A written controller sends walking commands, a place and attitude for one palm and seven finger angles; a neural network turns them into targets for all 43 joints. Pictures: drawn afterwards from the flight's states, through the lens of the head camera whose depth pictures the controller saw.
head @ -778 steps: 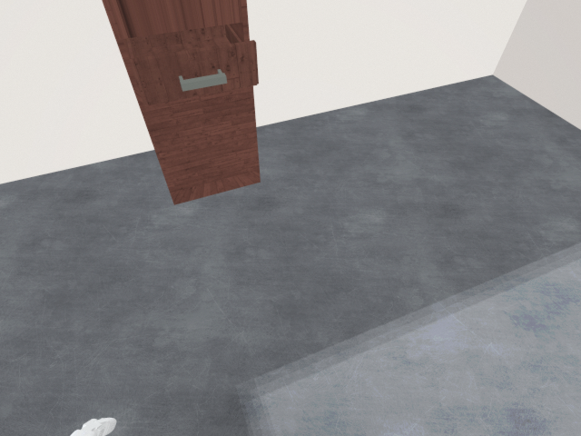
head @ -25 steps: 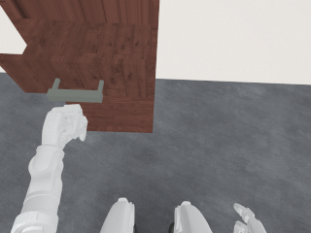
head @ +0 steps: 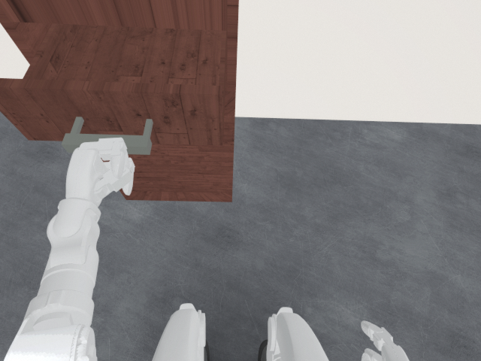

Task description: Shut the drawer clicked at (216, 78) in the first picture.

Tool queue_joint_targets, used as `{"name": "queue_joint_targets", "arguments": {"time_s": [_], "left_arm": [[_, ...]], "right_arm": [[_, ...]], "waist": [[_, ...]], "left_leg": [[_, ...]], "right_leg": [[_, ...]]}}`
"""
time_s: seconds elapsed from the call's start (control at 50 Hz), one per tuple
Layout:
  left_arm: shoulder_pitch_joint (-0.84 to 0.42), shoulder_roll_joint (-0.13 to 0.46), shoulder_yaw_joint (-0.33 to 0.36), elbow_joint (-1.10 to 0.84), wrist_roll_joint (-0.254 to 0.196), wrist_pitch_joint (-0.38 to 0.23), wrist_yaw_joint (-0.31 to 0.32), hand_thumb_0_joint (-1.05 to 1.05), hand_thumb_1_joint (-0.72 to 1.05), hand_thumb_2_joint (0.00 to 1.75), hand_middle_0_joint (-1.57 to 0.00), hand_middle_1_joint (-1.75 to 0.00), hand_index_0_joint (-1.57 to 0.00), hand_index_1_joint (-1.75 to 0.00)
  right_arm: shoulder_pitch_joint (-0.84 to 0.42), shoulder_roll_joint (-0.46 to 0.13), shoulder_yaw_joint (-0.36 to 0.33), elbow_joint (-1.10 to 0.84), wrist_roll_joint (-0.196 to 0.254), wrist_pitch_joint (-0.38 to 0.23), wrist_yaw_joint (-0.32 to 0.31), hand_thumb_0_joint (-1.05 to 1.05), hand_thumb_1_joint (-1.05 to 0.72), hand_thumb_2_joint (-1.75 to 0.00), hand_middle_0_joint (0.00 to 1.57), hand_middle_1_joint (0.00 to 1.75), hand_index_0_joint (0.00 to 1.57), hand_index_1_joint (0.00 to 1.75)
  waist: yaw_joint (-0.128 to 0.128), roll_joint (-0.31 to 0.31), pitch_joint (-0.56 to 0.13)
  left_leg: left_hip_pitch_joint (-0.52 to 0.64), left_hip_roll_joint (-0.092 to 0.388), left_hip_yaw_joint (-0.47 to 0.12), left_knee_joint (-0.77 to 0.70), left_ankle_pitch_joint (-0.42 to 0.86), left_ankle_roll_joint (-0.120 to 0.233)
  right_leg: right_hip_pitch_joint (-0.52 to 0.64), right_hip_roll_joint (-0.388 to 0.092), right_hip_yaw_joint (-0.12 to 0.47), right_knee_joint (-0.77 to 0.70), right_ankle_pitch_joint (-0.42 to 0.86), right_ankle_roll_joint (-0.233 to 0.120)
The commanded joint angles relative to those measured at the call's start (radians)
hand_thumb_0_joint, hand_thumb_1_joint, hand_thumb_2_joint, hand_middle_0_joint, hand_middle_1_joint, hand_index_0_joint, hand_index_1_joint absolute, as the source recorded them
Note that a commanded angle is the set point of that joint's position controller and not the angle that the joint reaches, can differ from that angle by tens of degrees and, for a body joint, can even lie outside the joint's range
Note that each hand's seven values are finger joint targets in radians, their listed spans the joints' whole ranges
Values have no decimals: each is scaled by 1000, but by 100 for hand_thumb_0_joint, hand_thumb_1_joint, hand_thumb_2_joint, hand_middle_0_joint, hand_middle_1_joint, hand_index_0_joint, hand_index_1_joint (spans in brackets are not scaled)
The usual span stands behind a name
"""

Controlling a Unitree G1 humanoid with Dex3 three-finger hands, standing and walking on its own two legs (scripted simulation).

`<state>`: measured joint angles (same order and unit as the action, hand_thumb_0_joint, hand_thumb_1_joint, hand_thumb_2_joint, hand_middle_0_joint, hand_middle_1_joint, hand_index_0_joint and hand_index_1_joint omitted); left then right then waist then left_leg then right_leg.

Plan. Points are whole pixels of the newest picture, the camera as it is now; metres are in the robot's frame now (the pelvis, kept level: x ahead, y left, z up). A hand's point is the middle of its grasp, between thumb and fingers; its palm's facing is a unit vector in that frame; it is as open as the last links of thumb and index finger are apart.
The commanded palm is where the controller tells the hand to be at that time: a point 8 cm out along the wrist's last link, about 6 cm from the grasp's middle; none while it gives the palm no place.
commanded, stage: push the drawer shut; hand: left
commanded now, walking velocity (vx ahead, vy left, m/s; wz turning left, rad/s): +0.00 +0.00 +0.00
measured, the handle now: (111, 133) +0.49 +0.24 +0.03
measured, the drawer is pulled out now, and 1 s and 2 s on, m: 0.16 0.04 0.00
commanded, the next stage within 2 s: pull the fist back off the drawer in 1.66 s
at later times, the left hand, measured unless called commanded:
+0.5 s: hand (130, 151) +0.45 +0.20 +0.03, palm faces -0.03 -1.00 -0.06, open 2.8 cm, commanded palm +0.47 +0.24 +0.04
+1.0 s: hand (134, 115) +0.53 +0.20 +0.04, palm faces -0.04 -1.00 -0.04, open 2.9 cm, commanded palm +0.53 +0.23 +0.04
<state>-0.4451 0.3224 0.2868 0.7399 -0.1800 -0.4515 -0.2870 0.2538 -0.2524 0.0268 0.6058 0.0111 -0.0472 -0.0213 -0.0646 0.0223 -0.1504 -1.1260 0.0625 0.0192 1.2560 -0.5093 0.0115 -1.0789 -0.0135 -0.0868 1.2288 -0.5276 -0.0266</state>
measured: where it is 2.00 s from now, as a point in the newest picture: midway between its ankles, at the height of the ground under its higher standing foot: outside the picture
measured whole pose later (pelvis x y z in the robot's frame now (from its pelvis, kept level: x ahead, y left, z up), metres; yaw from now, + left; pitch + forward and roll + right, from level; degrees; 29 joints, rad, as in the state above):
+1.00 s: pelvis -0.02 +0.01 -0.03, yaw -2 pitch +29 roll -5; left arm -1.04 0.61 0.41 1.22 -0.04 -0.39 -0.29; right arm 0.35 -0.28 0.08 0.65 -0.03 -0.02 -0.01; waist -0.21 0.04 -0.12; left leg -1.38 0.08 -0.01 1.37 -0.50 0.03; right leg -1.31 0.00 -0.11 1.30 -0.49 -0.01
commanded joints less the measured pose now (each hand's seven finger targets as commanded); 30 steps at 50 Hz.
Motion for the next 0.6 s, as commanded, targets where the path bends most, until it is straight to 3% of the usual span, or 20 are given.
{"name": "queue_joint_targets", "arguments": {"time_s": [0.0, 0.04, 0.1, 0.22, 0.24, 0.34, 0.54, 0.56, 0.58], "left_arm": [[-418, 226, 64, -178, -19, -75, 13, 0, 90, 90, -140, -160, -140, -160], [-458, 220, 51, -156, -13, -85, 10, 0, 90, 90, -140, -160, -140, -160], [-555, 221, 39, -113, -10, -95, 10, 0, 90, 90, -140, -160, -140, -160], [-733, 276, 37, -34, -1, -111, -4, 0, 90, 90, -140, -160, -140, -160], [-747, 283, 39, -8, 4, -110, -3, 0, 90, 90, -140, -160, -140, -160], [-839, 276, 15, 69, 13, -94, 9, 0, 90, 90, -140, -160, -140, -160], [-956, 397, 80, 164, 37, -63, 22, 0, 90, 90, -140, -160, -140, -160], [-960, 444, 114, 172, 43, -58, 23, 0, 90, 90, -140, -160, -140, -160], [-971, 435, 102, 180, 49, -53, 21, 0, 90, 90, -140, -160, -140, -160]], "right_arm": [[79, -156, -64, -74, 1, -33, -18, 0, -90, -90, 20, 30, 20, 30], [87, -158, -63, -63, 0, -33, -20, 0, -90, -90, 20, 30, 20, 30], [96, -160, -62, -45, -2, -37, -24, 0, -90, -90, 20, 30, 20, 30], [112, -176, -53, -21, -4, -44, -35, 0, -90, -90, 20, 30, 20, 30], [113, -178, -52, -17, -4, -44, -36, 0, -90, -90, 20, 30, 20, 30], [133, -190, -47, -7, -7, -48, -36, 0, -90, -90, 20, 30, 20, 30], [165, -208, -33, -7, -19, -49, -31, 0, -90, -90, 20, 30, 20, 30], [174, -212, -32, -7, -21, -46, -30, 0, -90, -90, 20, 30, 20, 30], [178, -212, -31, -9, -21, -44, -27, 0, -90, -90, 20, 30, 20, 30]], "waist": [[-33, 41, -406], [-42, 64, -411], [-65, 52, -396], [-92, 82, -409], [-89, 106, -414], [-120, 104, -420], [-146, 118, -461], [-138, 118, -468], [-147, 118, -473]], "left_leg": [[264, -45, -45, -142, 194, 15], [290, -43, -56, -142, 196, 14], [274, -43, -58, -136, 148, 18], [253, -48, -72, -127, 60, 23], [261, -48, -75, -128, 53, 21], [260, -46, -90, -124, 23, 23], [178, -40, -89, -84, 25, 33], [164, -39, -89, -78, 39, 32], [168, -38, -92, -78, 45, 33]], "right_leg": [[203, 34, 80, -183, 204, 8], [163, 36, 74, -179, 192, 4], [141, 35, 79, -191, 144, 7], [83, 38, 79, -181, 59, 2], [68, 37, 79, -179, 53, 0], [18, 41, 66, -170, 38, 0], [16, 45, 82, -151, 28, 4], [30, 46, 82, -145, 34, 2], [21, 48, 77, -141, 38, 3]]}}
